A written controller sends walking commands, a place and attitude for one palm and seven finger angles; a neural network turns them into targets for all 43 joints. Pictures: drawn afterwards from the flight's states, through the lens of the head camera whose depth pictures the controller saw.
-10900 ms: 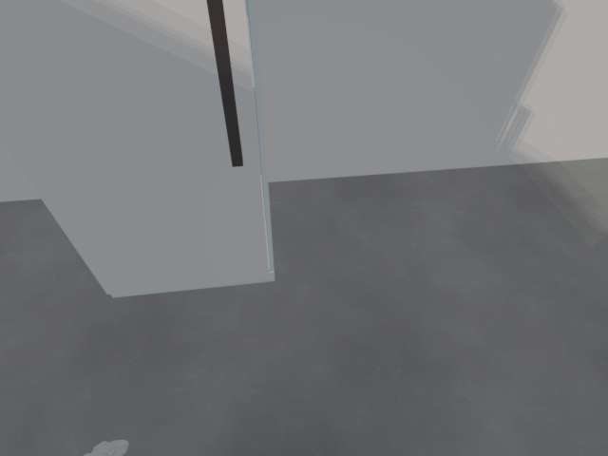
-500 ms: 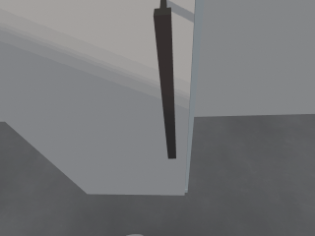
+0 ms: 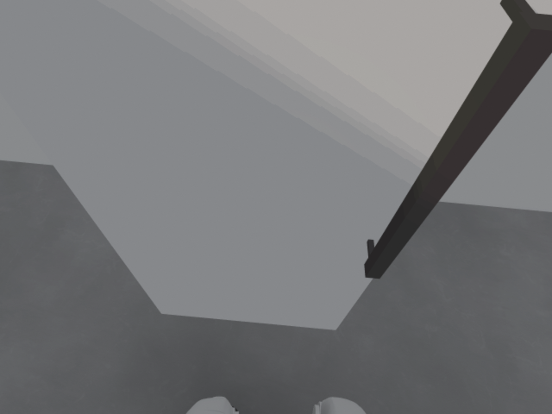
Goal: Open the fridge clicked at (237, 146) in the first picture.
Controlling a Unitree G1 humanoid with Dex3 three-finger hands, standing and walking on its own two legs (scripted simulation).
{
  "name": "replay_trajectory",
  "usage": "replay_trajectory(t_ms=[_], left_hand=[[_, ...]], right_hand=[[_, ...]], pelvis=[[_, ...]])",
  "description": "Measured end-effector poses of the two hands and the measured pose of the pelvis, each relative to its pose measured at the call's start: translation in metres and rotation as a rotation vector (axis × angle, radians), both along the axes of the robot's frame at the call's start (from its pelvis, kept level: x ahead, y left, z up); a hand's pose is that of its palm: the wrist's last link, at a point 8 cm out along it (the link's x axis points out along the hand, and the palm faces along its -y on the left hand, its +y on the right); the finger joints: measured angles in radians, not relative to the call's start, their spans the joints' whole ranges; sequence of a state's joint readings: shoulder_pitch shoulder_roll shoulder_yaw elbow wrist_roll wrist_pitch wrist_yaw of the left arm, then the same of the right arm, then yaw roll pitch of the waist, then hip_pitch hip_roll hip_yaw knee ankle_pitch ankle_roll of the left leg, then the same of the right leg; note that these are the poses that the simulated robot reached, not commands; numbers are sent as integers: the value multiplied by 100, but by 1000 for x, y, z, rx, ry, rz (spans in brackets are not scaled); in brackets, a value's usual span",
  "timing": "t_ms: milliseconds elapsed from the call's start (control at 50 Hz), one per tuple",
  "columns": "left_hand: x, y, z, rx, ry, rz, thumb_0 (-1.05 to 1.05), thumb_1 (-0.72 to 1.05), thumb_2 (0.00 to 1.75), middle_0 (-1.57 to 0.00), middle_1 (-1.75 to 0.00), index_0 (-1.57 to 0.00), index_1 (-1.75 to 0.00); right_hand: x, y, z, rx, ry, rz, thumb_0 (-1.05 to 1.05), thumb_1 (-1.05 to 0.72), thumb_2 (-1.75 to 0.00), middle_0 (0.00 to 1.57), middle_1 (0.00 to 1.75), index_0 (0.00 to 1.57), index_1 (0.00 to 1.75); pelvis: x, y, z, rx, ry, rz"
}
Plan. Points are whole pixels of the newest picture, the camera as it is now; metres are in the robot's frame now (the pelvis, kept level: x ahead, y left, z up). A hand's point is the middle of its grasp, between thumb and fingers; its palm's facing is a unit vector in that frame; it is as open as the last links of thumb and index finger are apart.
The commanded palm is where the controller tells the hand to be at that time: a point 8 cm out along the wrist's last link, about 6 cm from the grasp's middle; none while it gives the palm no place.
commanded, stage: shuffle to correct the standing spot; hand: right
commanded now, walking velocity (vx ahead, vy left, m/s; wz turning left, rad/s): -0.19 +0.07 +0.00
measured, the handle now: (417, 184) +0.39 -0.14 +0.14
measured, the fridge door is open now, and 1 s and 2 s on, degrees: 0 0 0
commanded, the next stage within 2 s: come to a stop and stand still in 0.12 s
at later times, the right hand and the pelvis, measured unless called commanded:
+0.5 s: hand out of the picture -0.09 -0.14 -0.17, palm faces +0.05 +0.98 -0.19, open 7.4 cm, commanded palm none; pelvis -0.08 +0.05 +0.01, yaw +0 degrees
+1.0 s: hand out of the picture -0.11 -0.12 -0.18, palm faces +0.10 +0.98 -0.16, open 7.4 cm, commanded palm none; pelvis -0.05 +0.03 +0.00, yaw -1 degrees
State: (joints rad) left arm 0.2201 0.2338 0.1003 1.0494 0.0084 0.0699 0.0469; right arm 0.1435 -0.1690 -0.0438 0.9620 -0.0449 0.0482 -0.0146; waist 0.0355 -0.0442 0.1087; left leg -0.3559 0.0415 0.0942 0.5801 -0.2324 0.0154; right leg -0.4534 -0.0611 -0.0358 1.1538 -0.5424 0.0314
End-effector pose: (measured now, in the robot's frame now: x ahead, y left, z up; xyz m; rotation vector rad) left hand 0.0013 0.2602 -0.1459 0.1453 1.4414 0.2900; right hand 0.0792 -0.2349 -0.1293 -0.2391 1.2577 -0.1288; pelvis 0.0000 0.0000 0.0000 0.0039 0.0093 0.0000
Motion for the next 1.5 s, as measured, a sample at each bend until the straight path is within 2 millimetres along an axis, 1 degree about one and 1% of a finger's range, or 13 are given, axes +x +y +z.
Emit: replay_trajectory(t_ms=[120,200,260,360,500,640,740,840,940,1040,1120,1320,1500], left_hand=[[16,5,8,-7,-86,-67,1,91,90,-20,-30,-19,-30],[14,-3,13,-4,-141,-102,0,91,90,-20,-30,-19,-30],[0,-8,19,0,-156,-110,0,92,90,-20,-30,-20,-30],[-29,-4,29,3,-127,-124,0,92,90,-21,-30,-20,-30],[-59,14,22,-36,-110,-102,1,93,90,-21,-30,-20,-30],[-93,33,5,-107,-14,-91,1,92,90,-20,-30,-20,-30],[-86,38,9,-117,5,-104,1,91,90,-20,-30,-20,-30],[-60,31,11,-101,-7,-132,1,91,90,-20,-30,-19,-30],[-19,12,8,-63,-77,-157,1,91,90,-20,-30,-19,-30],[9,-12,12,-54,-148,-156,1,91,90,-20,-30,-20,-30],[19,-20,11,-66,-187,-142,0,93,90,-20,-30,-20,-30],[7,-16,14,-70,-156,-103,-1,94,90,-20,-30,-20,-30],[-37,-14,14,-74,-40,-82,0,92,90,-20,-30,-20,-30]], right_hand=[[-6,27,-6,43,-80,-23,1,-90,-90,20,30,20,30],[-24,35,-20,88,-105,-57,1,-90,-90,20,30,20,30],[-49,38,-25,113,-72,-86,1,-90,-90,20,30,20,30],[-102,38,-15,101,19,-118,1,-90,-90,20,30,20,30],[-174,49,-6,57,170,-122,1,-91,-90,19,30,20,30],[-205,81,5,37,195,-151,1,-91,-90,19,30,20,30],[-216,98,11,60,219,-175,1,-90,-90,20,30,20,30],[-216,99,6,87,245,-198,1,-90,-90,20,30,20,30],[-206,79,-13,110,273,-204,1,-90,-90,20,30,20,30],[-176,51,-21,86,252,-169,1,-90,-90,20,30,20,30],[-143,34,-17,47,190,-126,1,-90,-90,20,30,20,30],[-87,23,-1,21,59,-62,0,-91,-90,19,30,20,30],[-90,27,-2,31,70,-63,1,-92,-90,20,30,20,30]], pelvis=[[-20,18,-1,14,0,-25],[-39,23,-6,31,0,-37],[-53,24,-4,23,-11,-34],[-69,29,10,28,-2,-26],[-80,45,12,3,8,-8],[-82,67,11,-12,-6,-10],[-76,68,17,-27,-8,-12],[-68,58,15,-24,-6,-28],[-55,37,3,-4,-1,-30],[-47,25,1,-29,-3,5],[-45,22,2,-41,-6,11],[-34,18,11,-20,-2,11],[-34,22,13,-18,-17,6]])
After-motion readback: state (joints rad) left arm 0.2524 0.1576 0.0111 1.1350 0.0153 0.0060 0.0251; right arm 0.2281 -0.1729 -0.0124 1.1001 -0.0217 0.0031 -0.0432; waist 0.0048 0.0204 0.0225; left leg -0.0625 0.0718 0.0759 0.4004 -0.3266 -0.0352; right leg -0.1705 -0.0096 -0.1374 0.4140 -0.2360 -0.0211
